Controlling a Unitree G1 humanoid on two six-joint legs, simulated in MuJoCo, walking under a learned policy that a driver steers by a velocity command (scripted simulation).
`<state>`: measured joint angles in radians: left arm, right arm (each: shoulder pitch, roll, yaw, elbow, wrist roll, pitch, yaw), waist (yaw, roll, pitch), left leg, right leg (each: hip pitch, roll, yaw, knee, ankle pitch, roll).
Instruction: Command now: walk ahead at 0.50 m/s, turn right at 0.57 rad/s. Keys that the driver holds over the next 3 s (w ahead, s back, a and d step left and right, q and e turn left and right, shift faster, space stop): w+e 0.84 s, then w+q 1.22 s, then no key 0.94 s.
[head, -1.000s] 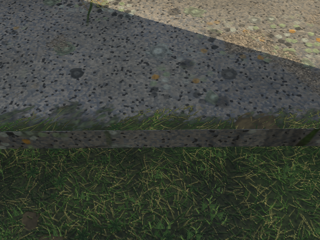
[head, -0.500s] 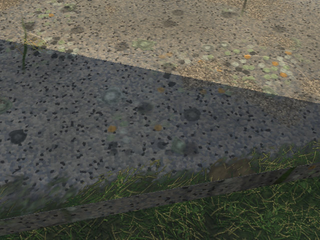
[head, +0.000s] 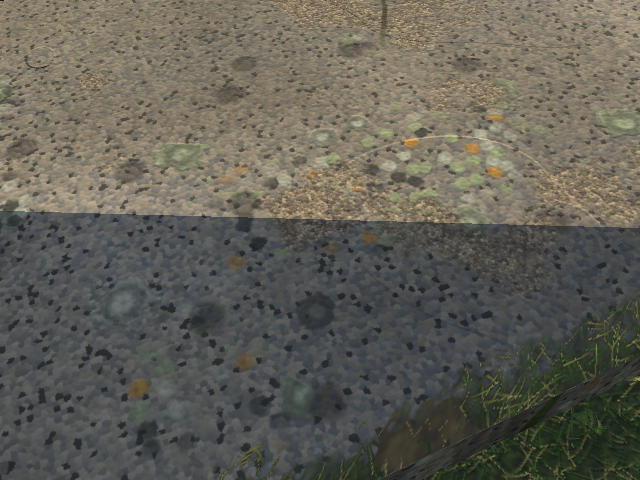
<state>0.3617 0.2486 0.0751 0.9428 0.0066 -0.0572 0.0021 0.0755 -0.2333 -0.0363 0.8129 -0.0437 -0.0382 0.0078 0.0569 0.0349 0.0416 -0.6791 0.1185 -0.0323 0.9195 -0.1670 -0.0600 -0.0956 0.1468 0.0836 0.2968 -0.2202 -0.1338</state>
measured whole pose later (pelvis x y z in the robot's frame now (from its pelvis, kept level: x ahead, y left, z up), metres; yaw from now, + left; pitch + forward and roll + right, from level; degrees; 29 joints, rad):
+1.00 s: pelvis +0.66 +0.16 +0.12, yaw -30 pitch +1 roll -1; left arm 0.30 0.31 0.09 0.73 0.04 -0.06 -0.03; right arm 0.23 -0.26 -0.04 0.64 -0.04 -0.03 0.01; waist 0.02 -0.02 -0.02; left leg -0.40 0.02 0.01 0.65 -0.27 0.01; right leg -0.35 0.06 0.13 1.15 -0.39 -0.04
